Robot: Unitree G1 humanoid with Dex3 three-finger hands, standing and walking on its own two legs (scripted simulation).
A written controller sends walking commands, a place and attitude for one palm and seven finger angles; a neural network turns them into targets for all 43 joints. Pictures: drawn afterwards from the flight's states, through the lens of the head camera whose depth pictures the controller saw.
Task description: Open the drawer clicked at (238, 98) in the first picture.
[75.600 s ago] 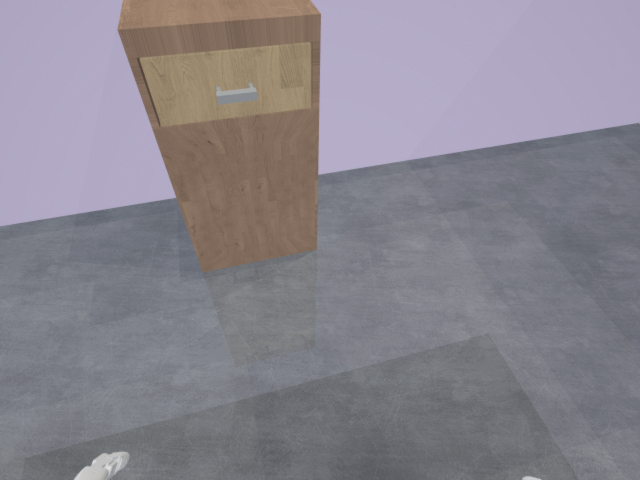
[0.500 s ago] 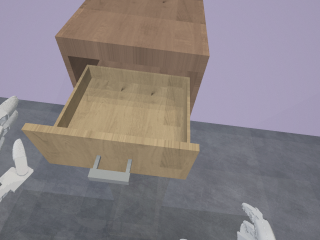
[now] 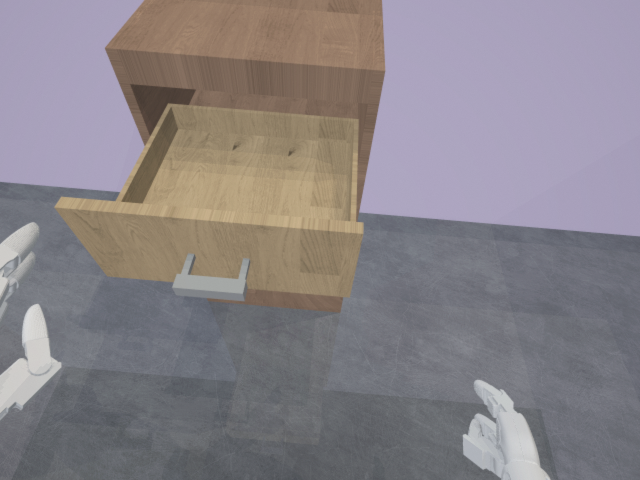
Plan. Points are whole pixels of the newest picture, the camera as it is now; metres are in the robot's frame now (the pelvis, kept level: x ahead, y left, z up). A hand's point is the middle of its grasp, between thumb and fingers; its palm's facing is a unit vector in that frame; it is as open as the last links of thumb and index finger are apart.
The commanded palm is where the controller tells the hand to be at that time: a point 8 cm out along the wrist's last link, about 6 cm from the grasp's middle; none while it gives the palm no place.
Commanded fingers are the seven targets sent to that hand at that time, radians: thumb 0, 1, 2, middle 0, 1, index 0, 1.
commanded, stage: stop stepping back and stand still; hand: left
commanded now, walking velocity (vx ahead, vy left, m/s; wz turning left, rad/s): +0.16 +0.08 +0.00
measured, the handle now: (214, 275) +0.39 +0.17 -0.03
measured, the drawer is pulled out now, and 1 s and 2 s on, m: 0.29 0.29 0.29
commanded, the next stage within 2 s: let the arm hang, fingers relaxed in 0.88 s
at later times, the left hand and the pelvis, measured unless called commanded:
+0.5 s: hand out of the picture +0.08 +0.25 +0.15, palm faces +0.40 -0.83 -0.39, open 7.4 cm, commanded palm +0.01 +0.29 +0.18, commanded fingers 0.00 0.90 0.90 -0.20 -0.30 -0.20 -0.30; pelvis -0.11 +0.01 -0.01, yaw +1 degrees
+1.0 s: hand out of the picture +0.07 +0.23 +0.14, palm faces +0.32 -0.84 -0.44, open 7.4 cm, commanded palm none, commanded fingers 0.00 0.90 0.90 -0.20 -0.30 -0.20 -0.30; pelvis -0.12 +0.00 -0.01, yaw +1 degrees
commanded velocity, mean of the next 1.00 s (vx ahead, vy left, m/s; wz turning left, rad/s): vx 0.16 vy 0.01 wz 0.00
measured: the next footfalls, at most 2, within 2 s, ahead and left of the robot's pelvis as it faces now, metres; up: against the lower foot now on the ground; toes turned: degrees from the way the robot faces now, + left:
left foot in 0.06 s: -0.05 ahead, +0.10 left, +0.00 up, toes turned +2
right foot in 0.70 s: -0.07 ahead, -0.12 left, +0.00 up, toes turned +3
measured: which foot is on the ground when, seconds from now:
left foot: up 0.00-0.04, down 0.06-1.00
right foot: down 0.00-0.46, up 0.48-0.68, down 0.70-1.00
